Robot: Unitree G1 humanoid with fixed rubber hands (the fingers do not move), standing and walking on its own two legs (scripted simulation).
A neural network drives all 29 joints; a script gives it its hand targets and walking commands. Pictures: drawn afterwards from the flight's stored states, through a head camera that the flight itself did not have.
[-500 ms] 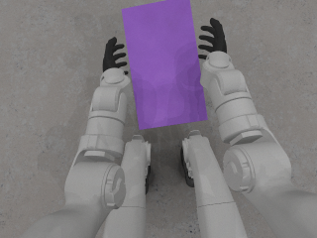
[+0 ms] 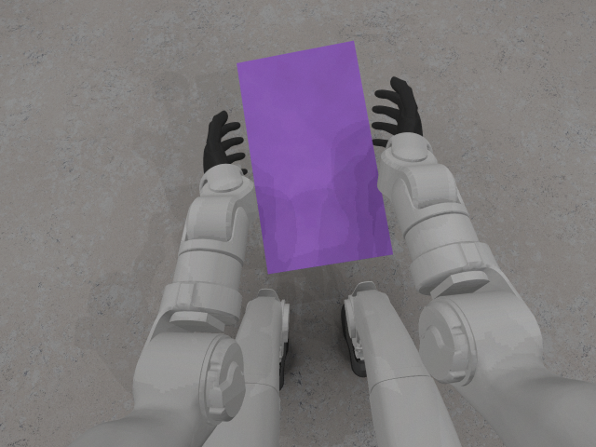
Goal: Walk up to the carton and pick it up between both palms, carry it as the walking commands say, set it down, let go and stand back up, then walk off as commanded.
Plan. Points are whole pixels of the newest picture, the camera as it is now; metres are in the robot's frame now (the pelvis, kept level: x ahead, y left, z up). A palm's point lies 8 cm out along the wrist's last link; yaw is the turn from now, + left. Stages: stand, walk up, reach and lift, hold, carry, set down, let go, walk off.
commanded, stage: reach and lift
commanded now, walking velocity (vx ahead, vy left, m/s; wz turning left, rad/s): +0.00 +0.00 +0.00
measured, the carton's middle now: (313, 170) +0.47 +0.00 -0.11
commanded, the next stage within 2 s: hold in 2.00 s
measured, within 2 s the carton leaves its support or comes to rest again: neither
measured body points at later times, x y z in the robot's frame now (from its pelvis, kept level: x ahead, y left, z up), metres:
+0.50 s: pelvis +0.07 +0.01 +0.07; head +0.09 +0.01 +0.51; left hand +0.44 +0.11 +0.10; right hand +0.46 -0.13 +0.11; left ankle +0.14 +0.11 -0.62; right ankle +0.17 -0.13 -0.62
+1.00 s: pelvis +0.10 +0.00 +0.09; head +0.05 +0.00 +0.54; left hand +0.43 +0.12 +0.14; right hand +0.45 -0.12 +0.14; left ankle +0.14 +0.11 -0.62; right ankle +0.17 -0.13 -0.62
